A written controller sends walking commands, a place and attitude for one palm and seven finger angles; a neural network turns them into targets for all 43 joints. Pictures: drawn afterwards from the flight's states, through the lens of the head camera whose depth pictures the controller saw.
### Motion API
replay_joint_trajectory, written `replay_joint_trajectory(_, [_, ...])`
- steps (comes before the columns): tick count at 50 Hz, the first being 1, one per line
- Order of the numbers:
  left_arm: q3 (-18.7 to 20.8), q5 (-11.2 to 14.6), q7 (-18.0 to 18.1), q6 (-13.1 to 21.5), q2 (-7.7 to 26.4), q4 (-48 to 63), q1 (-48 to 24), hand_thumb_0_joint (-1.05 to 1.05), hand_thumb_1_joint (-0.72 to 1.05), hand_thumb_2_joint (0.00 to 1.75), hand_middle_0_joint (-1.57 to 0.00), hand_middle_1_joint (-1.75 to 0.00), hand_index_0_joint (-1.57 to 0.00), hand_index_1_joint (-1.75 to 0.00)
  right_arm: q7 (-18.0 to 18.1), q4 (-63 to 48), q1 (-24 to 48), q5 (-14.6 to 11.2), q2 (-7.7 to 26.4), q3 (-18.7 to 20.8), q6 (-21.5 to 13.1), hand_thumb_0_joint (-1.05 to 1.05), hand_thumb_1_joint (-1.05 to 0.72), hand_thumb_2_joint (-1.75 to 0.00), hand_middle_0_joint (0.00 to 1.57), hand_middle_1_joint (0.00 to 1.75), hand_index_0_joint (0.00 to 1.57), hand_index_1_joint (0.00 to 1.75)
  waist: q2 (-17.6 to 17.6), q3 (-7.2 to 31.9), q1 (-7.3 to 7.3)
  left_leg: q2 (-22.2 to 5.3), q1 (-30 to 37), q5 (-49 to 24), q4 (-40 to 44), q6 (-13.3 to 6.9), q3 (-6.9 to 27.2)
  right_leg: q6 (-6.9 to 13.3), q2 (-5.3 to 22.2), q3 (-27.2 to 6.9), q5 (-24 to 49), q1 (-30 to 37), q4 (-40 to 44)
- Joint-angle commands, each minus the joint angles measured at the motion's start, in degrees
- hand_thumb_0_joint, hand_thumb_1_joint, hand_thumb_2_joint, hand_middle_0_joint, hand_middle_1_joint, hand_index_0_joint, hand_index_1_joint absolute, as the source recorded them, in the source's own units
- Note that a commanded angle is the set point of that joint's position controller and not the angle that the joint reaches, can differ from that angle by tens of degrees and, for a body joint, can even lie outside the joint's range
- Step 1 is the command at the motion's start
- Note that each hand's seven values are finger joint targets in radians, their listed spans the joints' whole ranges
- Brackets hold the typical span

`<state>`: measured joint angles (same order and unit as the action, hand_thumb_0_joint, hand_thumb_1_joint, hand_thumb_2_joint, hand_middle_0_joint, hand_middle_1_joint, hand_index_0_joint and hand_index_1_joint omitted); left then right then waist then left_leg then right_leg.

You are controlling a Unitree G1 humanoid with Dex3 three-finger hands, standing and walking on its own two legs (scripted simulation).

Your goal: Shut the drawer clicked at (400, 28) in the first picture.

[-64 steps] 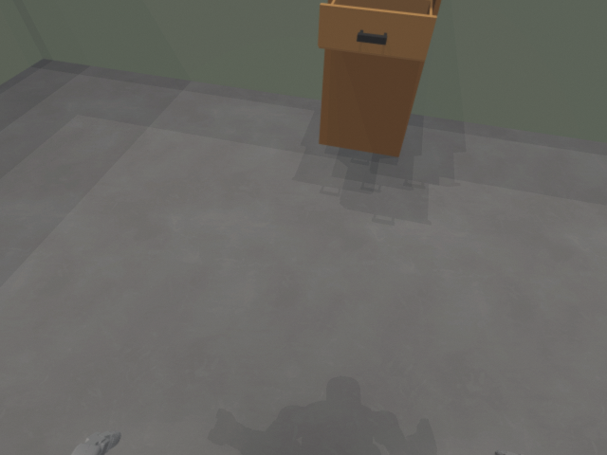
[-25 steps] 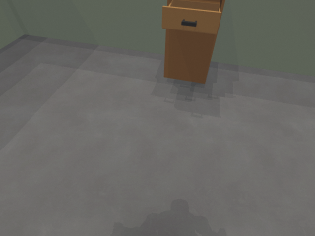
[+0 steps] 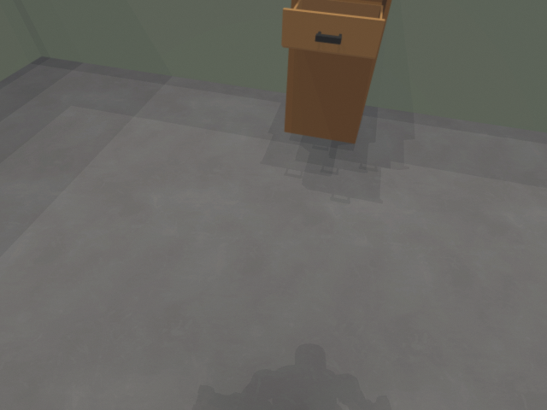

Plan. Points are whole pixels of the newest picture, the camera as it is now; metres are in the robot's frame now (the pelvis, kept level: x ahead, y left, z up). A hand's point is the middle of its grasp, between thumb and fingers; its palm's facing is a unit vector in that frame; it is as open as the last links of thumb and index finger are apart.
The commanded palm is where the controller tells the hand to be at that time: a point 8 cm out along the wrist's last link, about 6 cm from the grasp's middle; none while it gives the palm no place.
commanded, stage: look at it before walking up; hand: left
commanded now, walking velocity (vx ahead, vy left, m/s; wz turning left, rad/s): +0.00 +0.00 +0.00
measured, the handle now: (329, 36) +1.43 -0.14 -0.05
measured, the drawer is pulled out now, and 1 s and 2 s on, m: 0.29 0.29 0.29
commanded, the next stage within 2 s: walk to a spot facing it in 0.46 s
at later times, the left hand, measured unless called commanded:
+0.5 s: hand out of the picture +0.07 +0.25 -0.16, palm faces -0.02 -0.94 -0.33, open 7.4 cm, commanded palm none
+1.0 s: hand out of the picture +0.10 +0.18 -0.19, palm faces -0.15 -0.98 -0.15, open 7.4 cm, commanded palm none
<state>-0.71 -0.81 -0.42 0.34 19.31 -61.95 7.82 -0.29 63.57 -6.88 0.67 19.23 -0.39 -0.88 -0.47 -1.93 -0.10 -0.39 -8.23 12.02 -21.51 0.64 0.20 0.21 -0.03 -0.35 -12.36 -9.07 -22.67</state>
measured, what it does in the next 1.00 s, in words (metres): lifts its right foot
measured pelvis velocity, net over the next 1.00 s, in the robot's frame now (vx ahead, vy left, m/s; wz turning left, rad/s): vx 0.08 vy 0.00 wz -0.15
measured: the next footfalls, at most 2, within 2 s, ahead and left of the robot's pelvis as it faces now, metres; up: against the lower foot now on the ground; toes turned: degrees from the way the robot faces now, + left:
right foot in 1.12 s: +0.22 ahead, -0.16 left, +0.00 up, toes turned -18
left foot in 1.50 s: +0.42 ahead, +0.04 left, +0.00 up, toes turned -3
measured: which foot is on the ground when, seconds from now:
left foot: down 0.00-1.00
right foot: down 0.00-0.84, up 0.86-1.00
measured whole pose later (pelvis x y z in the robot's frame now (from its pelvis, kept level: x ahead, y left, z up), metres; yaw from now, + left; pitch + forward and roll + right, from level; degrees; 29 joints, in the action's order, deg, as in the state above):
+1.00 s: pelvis +0.08 +0.00 -0.01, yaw -8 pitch +0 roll +0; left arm 1.9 -1.5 -2.3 -1.5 10.8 -61.7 17.6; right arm 1.0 64.2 -23.6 1.7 9.6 1.1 -4.2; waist -1.5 -2.7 1.1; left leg -2.8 -1.8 23.5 -25.9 0.6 -7.9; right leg 1.4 1.9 3.1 -25.0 -25.9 -54.5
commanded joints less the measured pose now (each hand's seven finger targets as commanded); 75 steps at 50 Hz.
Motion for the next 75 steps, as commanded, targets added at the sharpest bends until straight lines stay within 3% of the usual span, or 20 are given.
replay_joint_trajectory(1, [2.7, 0.2, 1.0, 1.1, 11.6, 3.7, -1.8, 0.00, 0.90, 0.90, -0.20, -0.30, -0.20, -0.30, 1.1, -3.6, 2.6, -0.3, 11.5, 2.2, -1.1, 0.00, -0.90, -0.90, 0.20, 0.30, 0.20, 0.30, 0.4, 4.1, -0.16, -6.2, 0.8, -8.1, 3.0, -2.1, 5.6, 1.6, 6.9, -6.0, 7.1, 0.9, 4.1])
replay_joint_trajectory(28, [2.6, 0.2, 1.1, 1.3, 11.7, 3.3, -1.3, 0.00, 0.90, 0.90, -0.20, -0.30, -0.20, -0.30, 1.2, -3.4, 3.1, -0.3, 11.6, 2.2, -1.2, 0.00, -0.90, -0.90, 0.20, 0.30, 0.20, 0.30, 0.2, 4.1, -0.29, -6.4, 2.1, -10.8, 3.8, -2.0, 5.7, 1.4, 7.2, -5.3, 10.0, 2.2, 4.7])
replay_joint_trajectory(30, [1.2, 0.2, 1.2, 0.1, 4.7, 1.5, 2.6, 0.00, 0.90, 0.90, -0.20, -0.30, -0.20, -0.30, 0.9, -1.7, -0.7, 0.2, 4.4, 0.5, -0.2, 0.00, -0.90, -0.90, 0.20, 0.30, 0.20, 0.30, -0.4, 4.3, -0.22, -5.9, 1.9, -3.0, 2.5, -0.9, 3.6, 0.7, 6.5, -5.6, 0.9, 1.4, 4.6])
replay_joint_trajectory(34, [2.4, -0.4, 0.1, -0.9, 5.5, 2.4, 5.9, 0.00, 0.90, 0.90, -0.20, -0.30, -0.20, -0.30, 0.7, -2.5, -3.3, 0.7, 4.4, 1.3, 0.3, 0.00, -0.90, -0.90, 0.20, 0.30, 0.20, 0.30, -2.6, -3.3, -0.61, -4.5, -6.0, 16.2, -1.0, -1.2, 1.4, 3.2, 5.6, -10.8, -19.5, -4.6, 5.8])
replay_joint_trajectory(39, [4.0, -0.3, -0.3, -0.1, 4.6, 4.3, 9.5, 0.00, 0.90, 0.90, -0.20, -0.30, -0.20, -0.30, 0.9, -4.1, -8.0, 0.5, 2.7, 2.3, -1.3, 0.00, -0.90, -0.90, 0.20, 0.30, 0.20, 0.30, -3.2, -4.4, 0.39, -4.1, -7.1, 15.3, -7.8, -1.9, -0.8, 7.0, 6.6, -15.2, -18.2, -7.3, 2.1])
replay_joint_trajectory(41, [4.1, -0.2, -0.5, 0.3, 2.6, 5.4, 7.9, 0.00, 0.90, 0.90, -0.20, -0.30, -0.20, -0.30, 1.1, -3.4, -12.3, 0.4, 3.2, 2.9, -2.0, 0.00, -0.90, -0.90, 0.20, 0.30, 0.20, 0.30, 2.7, -4.7, 2.42, -8.3, -0.7, 16.2, -2.8, -4.0, 4.6, 5.7, 2.3, -10.2, -14.9, -14.8, -7.0])
replay_joint_trajectory(43, [3.7, -0.3, -0.6, 1.3, -1.5, 9.3, 0.9, 0.00, 0.90, 0.90, -0.20, -0.30, -0.20, -0.30, 2.0, -0.7, -22.7, 0.8, 5.7, 4.2, -3.1, 0.00, -0.90, -0.90, 0.20, 0.30, 0.20, 0.30, 16.5, -6.4, 6.55, -22.4, 14.6, 2.7, 9.2, -11.5, 21.7, 1.8, -2.0, 1.5, -17.8, -34.1, -30.7])
replay_joint_trajectory(44, [4.0, -0.5, -0.5, 1.6, -1.0, 10.0, -1.7, 0.00, 0.90, 0.90, -0.20, -0.30, -0.20, -0.30, 2.3, 0.0, -24.5, 0.6, 3.7, 3.8, -3.4, 0.00, -0.90, -0.90, 0.20, 0.30, 0.20, 0.30, 10.9, -7.9, 6.70, -24.9, 15.3, -9.0, 8.2, -13.6, 21.1, 1.6, 1.9, -1.1, -17.8, -37.2, -37.0])
replay_joint_trajectory(48, [4.0, -0.3, -1.8, 1.0, -5.0, 9.1, 0.2, 0.00, 0.90, 0.90, -0.20, -0.30, -0.20, -0.30, 2.4, -0.9, -18.9, 0.9, 1.5, 3.9, -4.1, 0.00, -0.90, -0.90, 0.20, 0.30, 0.20, 0.30, 7.1, -6.5, 2.08, -20.8, 9.0, -11.9, 7.8, -10.6, 6.0, 1.4, 6.4, 1.2, -12.5, -29.4, -31.3])
replay_joint_trajectory(52, [4.2, -0.4, -2.2, 0.9, -6.8, 6.9, 5.9, 0.00, 0.90, 0.90, -0.20, -0.30, -0.20, -0.30, 2.2, 0.2, -17.2, 0.8, 1.5, 4.0, -3.8, 0.00, -0.90, -0.90, 0.20, 0.30, 0.20, 0.30, 6.8, -4.4, -1.37, -15.8, 0.3, -16.4, 2.6, -7.0, -4.6, 2.5, 1.5, 9.2, -2.8, -9.2, -16.6])
replay_joint_trajectory(54, [5.3, -0.9, -1.5, 1.6, -4.1, 2.7, 18.2, 0.00, 0.90, 0.90, -0.20, -0.30, -0.20, -0.30, 1.9, 0.7, -16.9, 0.2, 1.2, 4.1, -3.7, 0.00, -0.90, -0.90, 0.20, 0.30, 0.20, 0.30, 4.1, 1.7, -6.86, -11.8, -2.5, -24.9, -14.6, -4.4, -10.2, 4.0, -1.3, 11.0, 1.1, 6.4, -10.3])
replay_joint_trajectory(55, [6.6, -1.2, -0.8, 2.5, 1.0, 0.9, 25.4, 0.00, 0.90, 0.90, -0.20, -0.30, -0.20, -0.30, 1.2, -0.1, -17.7, -0.3, -1.2, 3.6, -3.8, 0.00, -0.90, -0.90, 0.20, 0.30, 0.20, 0.30, -4.8, 6.7, -9.69, -9.4, -12.3, -14.7, -31.1, -2.3, -12.0, 7.3, 7.4, 0.0, -4.6, 17.7, -5.9])
replay_joint_trajectory(56, [7.6, -0.5, 0.2, 3.1, 6.0, 0.1, 29.3, 0.00, 0.90, 0.90, -0.20, -0.30, -0.20, -0.30, 0.9, -2.5, -17.7, -0.8, -5.3, 3.0, -4.1, 0.00, -0.90, -0.90, 0.20, 0.30, 0.20, 0.30, -15.9, 10.5, -9.15, -2.8, -25.3, 17.4, -48.6, -0.5, -10.4, 14.2, 23.6, -27.8, -5.9, 23.7, 3.6])
replay_joint_trajectory(57, [7.7, 0.5, 0.6, 2.5, 7.3, 0.6, 26.5, 0.00, 0.90, 0.90, -0.20, -0.30, -0.20, -0.30, 1.0, -4.0, -12.3, -0.5, -4.4, 3.5, -3.8, 0.00, -0.90, -0.90, 0.20, 0.30, 0.20, 0.30, -10.6, 7.1, -9.03, -4.9, -29.6, 20.5, -55.1, -1.4, -4.6, 16.9, 25.7, -33.1, -12.7, 17.5, 9.1])
replay_joint_trajectory(59, [6.0, 0.0, 1.1, 2.5, 2.3, 3.2, 16.2, 0.00, 0.90, 0.90, -0.20, -0.30, -0.20, -0.30, 0.5, -4.7, -8.6, 0.4, -5.1, 3.8, -3.3, 0.00, -0.90, -0.90, 0.20, 0.30, 0.20, 0.30, -5.8, -2.1, -4.71, -9.4, -30.7, 11.7, -54.8, -1.3, -1.3, 14.0, 22.3, -25.6, -19.4, 2.1, 11.1])
replay_joint_trajectory(62, [4.9, -0.8, 1.5, 3.1, -1.6, 4.4, 9.9, 0.00, 0.90, 0.90, -0.20, -0.30, -0.20, -0.30, 0.2, -2.1, -15.5, 1.1, -7.7, 3.7, -1.4, 0.00, -0.90, -0.90, 0.20, 0.30, 0.20, 0.30, -3.8, -1.1, 1.16, -10.3, -21.5, 7.7, -44.3, 0.4, -3.4, 10.6, 16.8, -10.6, -9.9, -8.6, 11.4])
replay_joint_trajectory(69, [5.3, -0.8, 0.7, 3.6, 0.2, 3.2, 10.6, 0.00, 0.90, 0.90, -0.20, -0.30, -0.20, -0.30, -1.3, -6.8, -9.1, 0.6, -7.8, 4.1, -1.9, 0.00, -0.90, -0.90, 0.20, 0.30, 0.20, 0.30, -5.8, -3.3, 0.72, -7.7, -15.1, 2.5, -21.8, 1.1, -6.6, 9.6, 13.9, -6.1, -11.2, -9.4, 11.8])
replay_joint_trajectory(73, [5.5, -0.5, 0.5, 3.0, -1.3, 3.1, 11.2, 0.00, 0.90, 0.90, -0.20, -0.30, -0.20, -0.30, -0.7, -5.9, -13.1, 0.6, -5.8, 4.6, -3.1, 0.00, -0.90, -0.90, 0.20, 0.30, 0.20, 0.30, 0.6, -3.1, 3.19, -4.8, -0.4, 1.9, -10.6, 0.9, -9.2, 7.1, 9.8, -3.3, -10.8, -12.9, 2.7])
replay_joint_trajectory(74, [5.1, -0.4, 0.2, 2.9, -3.3, 3.8, 11.0, 0.00, 0.90, 0.90, -0.20, -0.30, -0.20, -0.30, 0.0, -4.3, -19.1, 0.9, -2.7, 5.3, -3.5, 0.00, -0.90, -0.90, 0.20, 0.30, 0.20, 0.30, 7.1, -1.1, 5.85, -8.9, 6.6, 9.0, -4.9, -0.6, -2.3, 5.4, 5.9, -0.5, -9.0, -16.7, -8.9])
replay_joint_trajectory(75, [4.7, 0.1, -0.3, 2.9, -7.1, 5.3, 11.0, 0.00, 0.90, 0.90, -0.20, -0.30, -0.20, -0.30, 0.5, -2.8, -26.2, 1.8, 3.4, 6.8, -3.8, 0.00, -0.90, -0.90, 0.20, 0.30, 0.20, 0.30, 20.7, 1.3, 7.76, -22.2, 12.3, 18.4, 5.9, -5.7, 17.2, 2.2, -0.7, 7.1, -15.6, -25.6, -28.5])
